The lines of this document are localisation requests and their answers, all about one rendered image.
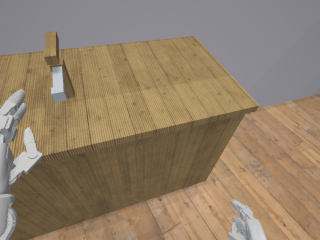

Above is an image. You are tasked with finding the robot left hand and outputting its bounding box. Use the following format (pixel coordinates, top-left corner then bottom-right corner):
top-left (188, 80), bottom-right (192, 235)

top-left (0, 89), bottom-right (42, 195)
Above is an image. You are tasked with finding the counter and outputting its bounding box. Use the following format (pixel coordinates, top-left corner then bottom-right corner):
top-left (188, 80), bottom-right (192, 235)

top-left (0, 31), bottom-right (260, 240)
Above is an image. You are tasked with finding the left robot forearm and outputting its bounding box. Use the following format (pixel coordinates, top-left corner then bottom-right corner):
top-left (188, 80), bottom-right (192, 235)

top-left (0, 194), bottom-right (18, 240)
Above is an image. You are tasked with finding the tap lever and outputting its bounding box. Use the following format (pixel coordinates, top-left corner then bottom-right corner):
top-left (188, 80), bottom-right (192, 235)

top-left (51, 66), bottom-right (67, 103)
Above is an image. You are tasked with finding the robot right hand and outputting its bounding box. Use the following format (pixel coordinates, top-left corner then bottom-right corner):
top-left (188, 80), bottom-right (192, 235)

top-left (229, 199), bottom-right (268, 240)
